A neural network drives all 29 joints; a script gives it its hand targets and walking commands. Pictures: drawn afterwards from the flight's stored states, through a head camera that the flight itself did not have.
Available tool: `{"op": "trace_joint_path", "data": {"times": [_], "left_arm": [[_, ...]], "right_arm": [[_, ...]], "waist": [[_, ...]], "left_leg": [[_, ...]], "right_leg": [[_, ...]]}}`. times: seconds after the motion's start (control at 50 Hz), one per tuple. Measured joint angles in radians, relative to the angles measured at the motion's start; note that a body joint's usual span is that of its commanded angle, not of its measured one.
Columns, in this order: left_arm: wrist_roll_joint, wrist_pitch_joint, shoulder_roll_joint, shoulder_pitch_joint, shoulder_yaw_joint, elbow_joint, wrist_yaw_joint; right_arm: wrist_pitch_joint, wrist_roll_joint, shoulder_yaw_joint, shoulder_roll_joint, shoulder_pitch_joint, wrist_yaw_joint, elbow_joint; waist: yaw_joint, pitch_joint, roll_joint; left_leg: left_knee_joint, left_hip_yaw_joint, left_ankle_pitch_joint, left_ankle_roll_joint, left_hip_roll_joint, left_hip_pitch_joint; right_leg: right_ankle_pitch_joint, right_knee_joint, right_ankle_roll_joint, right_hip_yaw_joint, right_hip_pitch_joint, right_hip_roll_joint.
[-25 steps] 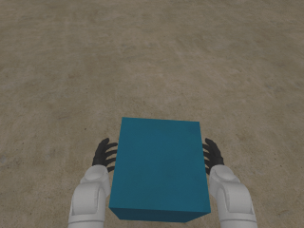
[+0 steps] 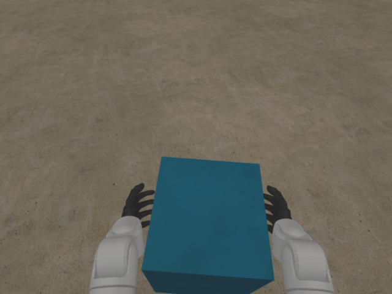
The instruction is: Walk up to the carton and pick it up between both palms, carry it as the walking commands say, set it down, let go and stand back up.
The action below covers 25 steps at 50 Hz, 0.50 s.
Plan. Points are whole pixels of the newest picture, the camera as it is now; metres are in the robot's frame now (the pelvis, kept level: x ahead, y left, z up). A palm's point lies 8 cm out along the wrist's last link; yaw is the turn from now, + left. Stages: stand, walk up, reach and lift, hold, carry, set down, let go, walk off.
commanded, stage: carry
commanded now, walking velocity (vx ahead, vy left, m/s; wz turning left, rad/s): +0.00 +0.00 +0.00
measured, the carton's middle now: (203, 232) +0.28 +0.00 -0.02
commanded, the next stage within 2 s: none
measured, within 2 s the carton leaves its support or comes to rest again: neither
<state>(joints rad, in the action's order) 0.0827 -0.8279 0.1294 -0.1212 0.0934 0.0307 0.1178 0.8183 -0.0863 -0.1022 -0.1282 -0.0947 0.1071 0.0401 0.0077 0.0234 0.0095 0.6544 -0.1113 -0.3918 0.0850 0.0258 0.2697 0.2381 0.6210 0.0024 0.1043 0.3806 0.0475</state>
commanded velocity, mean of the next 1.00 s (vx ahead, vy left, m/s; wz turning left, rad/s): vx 0.00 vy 0.00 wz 0.00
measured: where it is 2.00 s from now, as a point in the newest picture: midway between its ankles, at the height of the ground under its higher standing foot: outside the picture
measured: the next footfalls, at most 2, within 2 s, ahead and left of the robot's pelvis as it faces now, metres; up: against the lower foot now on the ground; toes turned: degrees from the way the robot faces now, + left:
right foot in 1.74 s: +0.01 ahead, -0.20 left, +0.00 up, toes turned +12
left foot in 1.96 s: -0.09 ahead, +0.01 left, +0.00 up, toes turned -2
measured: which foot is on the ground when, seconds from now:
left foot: down 0.00-1.00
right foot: down 0.00-1.00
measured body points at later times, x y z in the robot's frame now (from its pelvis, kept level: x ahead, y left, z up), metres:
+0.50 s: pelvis -0.03 -0.05 +0.01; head -0.04 -0.06 +0.46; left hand +0.25 +0.10 +0.05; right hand +0.25 -0.20 +0.04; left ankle -0.02 +0.06 -0.72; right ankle +0.05 -0.12 -0.72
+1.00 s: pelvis -0.05 -0.09 +0.01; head -0.06 -0.10 +0.46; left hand +0.23 +0.05 +0.04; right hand +0.23 -0.24 +0.03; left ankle -0.02 +0.06 -0.72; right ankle +0.05 -0.13 -0.72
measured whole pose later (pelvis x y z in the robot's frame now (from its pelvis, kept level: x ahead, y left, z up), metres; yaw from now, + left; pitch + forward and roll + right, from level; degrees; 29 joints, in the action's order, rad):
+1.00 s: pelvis -0.05 -0.09 +0.01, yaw +0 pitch +1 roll +1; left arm 0.08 -0.81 0.13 -0.10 0.11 0.01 0.10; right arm 0.83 -0.09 -0.08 -0.13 -0.08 0.12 0.04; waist -0.01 0.06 -0.01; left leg 0.57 -0.05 -0.25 -0.04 -0.07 0.34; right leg 0.10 0.46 -0.15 0.17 0.41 -0.05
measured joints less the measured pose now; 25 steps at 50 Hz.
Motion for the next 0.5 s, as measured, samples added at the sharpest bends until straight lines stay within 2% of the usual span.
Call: {"op": "trace_joint_path", "data": {"times": [0.08,0.14,0.18,0.5], "left_arm": [[0.004,-0.004,0.000,-0.004,0.005,-0.007,-0.001],[0.030,0.000,0.000,-0.003,0.005,-0.043,-0.008],[0.025,-0.006,0.000,0.001,0.009,-0.062,-0.004],[-0.019,-0.029,-0.001,0.016,-0.001,0.034,0.016]], "right_arm": [[0.007,0.001,-0.004,0.000,-0.011,0.001,-0.012],[-0.009,-0.014,-0.009,-0.001,-0.016,-0.013,-0.065],[0.000,-0.008,-0.009,-0.001,-0.013,-0.004,-0.082],[0.028,0.020,0.012,0.001,0.015,0.018,0.029]], "waist": [[-0.006,0.007,-0.007],[-0.007,0.023,-0.016],[-0.010,0.030,-0.015],[-0.006,0.018,-0.008]], "left_leg": [[-0.007,0.002,0.014,-0.008,-0.006,-0.001],[-0.031,-0.002,0.032,-0.013,-0.003,-0.010],[-0.044,0.001,0.041,-0.018,-0.004,-0.016],[-0.063,0.022,0.087,-0.073,-0.041,0.011]], "right_leg": [[-0.016,-0.014,-0.010,0.005,-0.004,-0.005],[-0.027,-0.025,-0.016,0.001,-0.007,-0.004],[-0.033,-0.035,-0.020,0.003,-0.012,-0.006],[-0.068,-0.066,-0.082,0.032,0.005,-0.039]]}}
